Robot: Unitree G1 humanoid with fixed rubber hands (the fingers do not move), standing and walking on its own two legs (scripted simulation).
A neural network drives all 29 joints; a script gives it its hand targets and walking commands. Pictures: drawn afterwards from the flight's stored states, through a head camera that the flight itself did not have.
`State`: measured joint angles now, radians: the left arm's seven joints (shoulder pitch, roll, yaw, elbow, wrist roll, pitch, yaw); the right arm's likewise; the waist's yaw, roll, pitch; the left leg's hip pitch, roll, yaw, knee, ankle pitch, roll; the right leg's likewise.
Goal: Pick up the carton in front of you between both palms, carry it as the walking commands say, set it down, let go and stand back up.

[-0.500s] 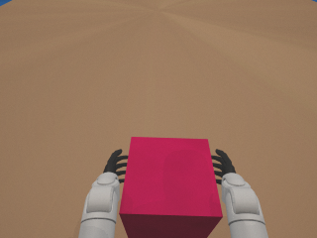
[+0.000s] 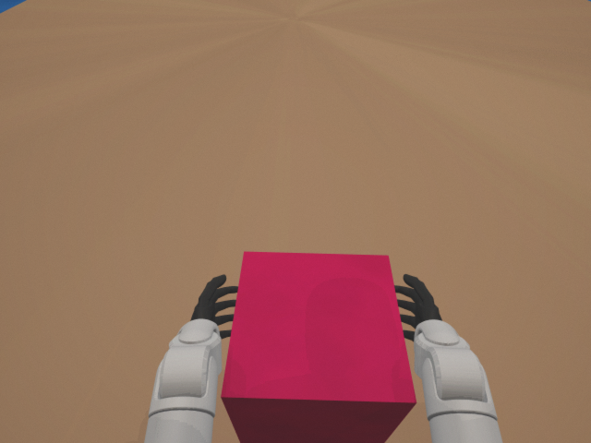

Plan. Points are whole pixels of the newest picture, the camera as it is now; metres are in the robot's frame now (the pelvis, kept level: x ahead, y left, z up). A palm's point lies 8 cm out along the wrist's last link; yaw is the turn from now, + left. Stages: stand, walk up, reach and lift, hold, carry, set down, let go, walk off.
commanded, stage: carry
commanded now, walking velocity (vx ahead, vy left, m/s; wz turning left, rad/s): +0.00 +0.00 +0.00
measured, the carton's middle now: (312, 356) +0.28 +0.00 -0.05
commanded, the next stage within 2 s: hold in 0.60 s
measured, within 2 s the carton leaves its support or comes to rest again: neither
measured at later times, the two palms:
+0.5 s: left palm (204, 332) +0.28 +0.15 +0.04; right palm (427, 331) +0.28 -0.15 +0.04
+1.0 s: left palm (208, 332) +0.27 +0.14 +0.05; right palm (445, 360) +0.23 -0.16 +0.05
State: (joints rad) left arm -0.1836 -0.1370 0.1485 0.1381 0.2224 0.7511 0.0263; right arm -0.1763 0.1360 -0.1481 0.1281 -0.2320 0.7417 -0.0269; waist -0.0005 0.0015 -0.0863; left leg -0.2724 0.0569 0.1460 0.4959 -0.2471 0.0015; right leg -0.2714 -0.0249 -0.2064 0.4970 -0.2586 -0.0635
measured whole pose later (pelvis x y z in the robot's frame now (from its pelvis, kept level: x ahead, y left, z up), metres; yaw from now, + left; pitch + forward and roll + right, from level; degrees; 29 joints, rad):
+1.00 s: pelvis -0.03 +0.03 +0.00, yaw -7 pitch -9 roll +0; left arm -0.26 -0.15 0.21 0.26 0.28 0.73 0.00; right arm -0.25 0.15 -0.21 0.24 -0.27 0.73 -0.01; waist 0.00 0.00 0.05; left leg -0.05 -0.01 0.03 0.42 -0.21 0.02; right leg -0.09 0.01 -0.08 0.41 -0.17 -0.04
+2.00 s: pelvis -0.06 +0.04 -0.17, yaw -4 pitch +38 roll +0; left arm -0.76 -0.03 0.39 0.69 0.20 0.19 0.02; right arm -0.70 0.12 -0.41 0.63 -0.18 0.17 -0.10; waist 0.02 -0.02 -0.17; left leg -1.59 -0.06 0.00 1.42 -0.50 0.03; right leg -1.61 0.07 -0.01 1.39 -0.45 -0.03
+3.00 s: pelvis -0.10 +0.05 -0.39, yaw -5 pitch +40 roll -2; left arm -1.38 0.27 0.19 0.96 0.02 0.22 0.11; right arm -1.35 -0.13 -0.38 0.88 -0.01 0.22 -0.16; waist -0.01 -0.06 0.24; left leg -2.27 -0.05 0.05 2.17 -0.59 0.06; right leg -2.29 0.06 -0.05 2.12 -0.53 0.00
